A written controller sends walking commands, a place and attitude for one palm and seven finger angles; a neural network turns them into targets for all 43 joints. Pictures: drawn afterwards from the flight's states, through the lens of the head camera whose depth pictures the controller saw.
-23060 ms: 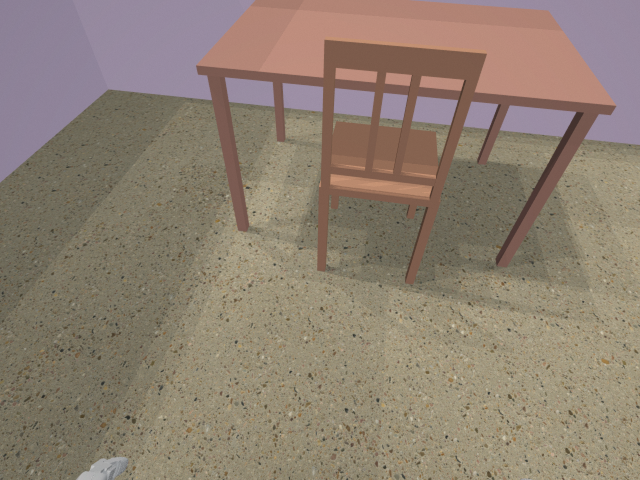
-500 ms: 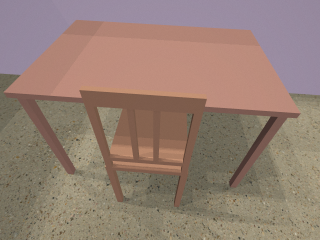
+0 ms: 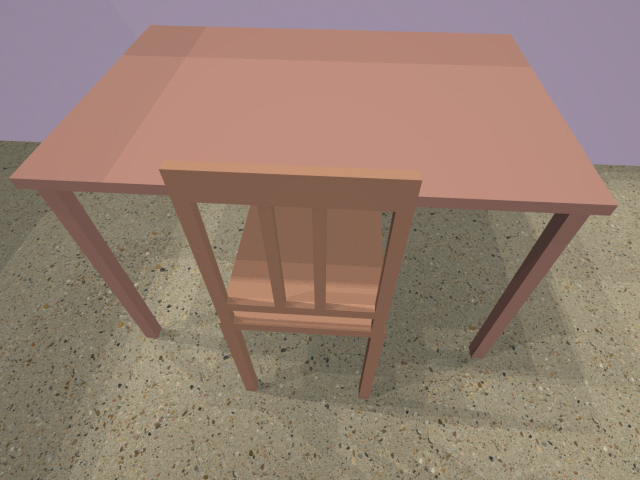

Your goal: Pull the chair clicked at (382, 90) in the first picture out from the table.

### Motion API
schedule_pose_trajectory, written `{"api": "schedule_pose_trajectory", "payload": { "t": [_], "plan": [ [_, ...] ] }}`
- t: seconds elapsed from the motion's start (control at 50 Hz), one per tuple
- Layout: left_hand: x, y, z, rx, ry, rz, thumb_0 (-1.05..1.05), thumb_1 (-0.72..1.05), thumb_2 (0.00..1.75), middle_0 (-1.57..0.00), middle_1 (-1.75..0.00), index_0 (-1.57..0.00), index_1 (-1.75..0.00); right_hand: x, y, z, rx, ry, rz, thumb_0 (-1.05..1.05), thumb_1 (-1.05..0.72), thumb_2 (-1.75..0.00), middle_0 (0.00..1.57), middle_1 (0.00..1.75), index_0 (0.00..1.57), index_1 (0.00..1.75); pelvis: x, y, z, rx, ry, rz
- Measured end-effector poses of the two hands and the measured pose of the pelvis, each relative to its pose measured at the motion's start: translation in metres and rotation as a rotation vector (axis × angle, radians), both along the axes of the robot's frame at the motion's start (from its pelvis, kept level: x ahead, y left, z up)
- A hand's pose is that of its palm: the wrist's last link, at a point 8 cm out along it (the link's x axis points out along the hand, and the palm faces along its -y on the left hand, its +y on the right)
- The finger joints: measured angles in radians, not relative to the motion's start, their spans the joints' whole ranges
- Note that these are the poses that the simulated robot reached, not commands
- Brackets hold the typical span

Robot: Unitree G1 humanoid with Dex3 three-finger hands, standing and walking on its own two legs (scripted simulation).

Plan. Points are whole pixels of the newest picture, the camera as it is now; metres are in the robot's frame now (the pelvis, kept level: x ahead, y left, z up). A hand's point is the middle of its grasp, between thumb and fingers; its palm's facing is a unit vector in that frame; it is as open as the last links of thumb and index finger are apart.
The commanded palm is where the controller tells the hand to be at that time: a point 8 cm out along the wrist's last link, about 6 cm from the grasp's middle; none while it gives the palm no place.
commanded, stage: look again from close up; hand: left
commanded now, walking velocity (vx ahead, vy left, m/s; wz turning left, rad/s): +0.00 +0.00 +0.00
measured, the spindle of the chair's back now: (273, 260) +0.50 +0.12 -0.09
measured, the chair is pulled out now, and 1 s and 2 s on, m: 0.00 0.00 0.00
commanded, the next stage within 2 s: shuffle to correct the standing spot in 0.76 s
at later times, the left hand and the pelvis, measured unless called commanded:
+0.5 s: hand out of the picture +0.04 +0.19 -0.17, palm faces +0.01 -0.98 -0.20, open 7.4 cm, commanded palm none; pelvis +0.02 +0.01 +0.00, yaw -1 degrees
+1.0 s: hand out of the picture +0.00 +0.18 -0.18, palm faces +0.01 -0.99 -0.17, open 7.4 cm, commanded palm none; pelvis +0.02 +0.02 +0.00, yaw -1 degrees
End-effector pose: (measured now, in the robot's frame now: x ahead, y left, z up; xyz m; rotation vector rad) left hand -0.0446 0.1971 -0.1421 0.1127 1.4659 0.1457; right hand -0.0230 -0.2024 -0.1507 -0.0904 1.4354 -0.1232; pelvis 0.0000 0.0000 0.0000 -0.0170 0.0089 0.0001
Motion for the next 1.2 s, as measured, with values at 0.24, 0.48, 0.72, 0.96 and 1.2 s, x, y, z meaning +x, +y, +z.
{"api": "schedule_pose_trajectory", "payload": {
  "t": [0.24,0.48,0.72,0.96,1.2],
  "plan": [
    [0.068,0.033,0.0,0.054,-0.136,-0.039,0.01,0.91,0.9,-0.2,-0.3,-0.2,-0.3,0.03,-0.003,0.001,-0.035,-0.071,-0.001,0.02,-0.93,-0.89,0.2,0.3,0.2,0.29,0.017,0.01,-0.001,0.02,-0.014,-0.018],
    [0.084,0.041,-0.001,0.044,-0.14,-0.048,0.01,0.91,0.9,-0.2,-0.3,-0.2,-0.3,0.045,-0.005,0.008,-0.064,-0.074,0.011,0.01,-0.92,-0.89,0.2,0.3,0.2,0.29,0.023,0.015,0.001,0.021,-0.02,-0.023],
    [0.06,0.038,-0.003,0.025,-0.073,-0.03,0.01,0.9,0.9,-0.2,-0.3,-0.2,-0.3,0.048,-0.003,0.01,-0.069,-0.064,0.021,0.01,-0.92,-0.89,0.2,0.3,0.2,0.29,0.023,0.017,0.003,0.021,-0.024,-0.019],
    [0.041,0.035,-0.004,0.01,-0.039,-0.022,0.01,0.9,0.9,-0.2,-0.3,-0.2,-0.3,0.041,-0.001,0.012,-0.069,-0.052,0.017,0.01,-0.92,-0.89,0.2,0.3,0.2,0.29,0.02,0.018,0.004,0.02,-0.032,-0.019],
    [0.046,0.018,-0.006,0.024,0.028,-0.061,0.01,0.9,0.9,-0.2,-0.3,-0.2,-0.3,0.017,-0.016,0.001,-0.048,0.015,-0.062,0.01,-0.91,-0.89,0.21,0.3,0.2,0.3,0.029,-0.008,-0.003,0.052,-0.003,-0.053]
  ]
}}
